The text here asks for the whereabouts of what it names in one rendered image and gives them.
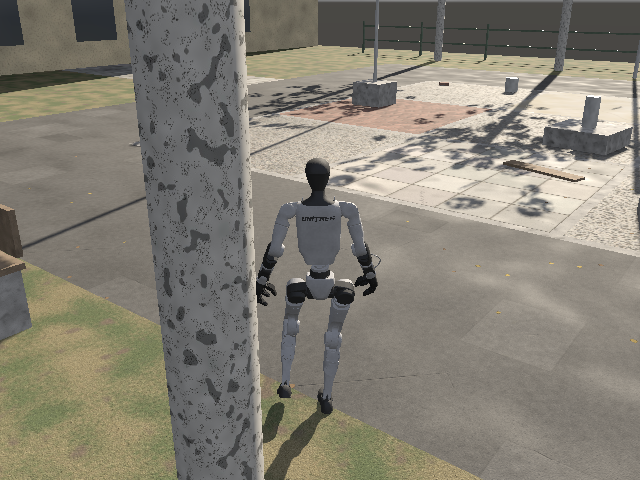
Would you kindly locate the left robot thigh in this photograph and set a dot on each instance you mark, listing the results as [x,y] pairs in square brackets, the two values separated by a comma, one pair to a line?
[296,291]

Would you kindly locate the left robot upper arm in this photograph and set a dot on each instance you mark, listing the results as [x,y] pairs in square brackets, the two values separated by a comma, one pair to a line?
[287,211]

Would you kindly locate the robot right forearm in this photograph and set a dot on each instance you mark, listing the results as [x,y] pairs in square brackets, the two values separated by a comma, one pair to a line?
[367,264]

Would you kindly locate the robot left hand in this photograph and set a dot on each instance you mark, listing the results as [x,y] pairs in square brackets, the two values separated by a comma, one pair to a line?
[260,289]

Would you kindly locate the robot left forearm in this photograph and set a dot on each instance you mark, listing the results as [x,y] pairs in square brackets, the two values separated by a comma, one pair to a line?
[267,267]

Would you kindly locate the robot right hand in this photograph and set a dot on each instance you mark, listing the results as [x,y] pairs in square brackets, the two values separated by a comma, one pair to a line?
[362,280]

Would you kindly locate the right robot upper arm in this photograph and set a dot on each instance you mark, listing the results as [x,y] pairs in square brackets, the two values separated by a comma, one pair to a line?
[349,210]

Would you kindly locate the robot torso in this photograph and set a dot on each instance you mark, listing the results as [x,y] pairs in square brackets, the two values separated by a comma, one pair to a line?
[319,233]

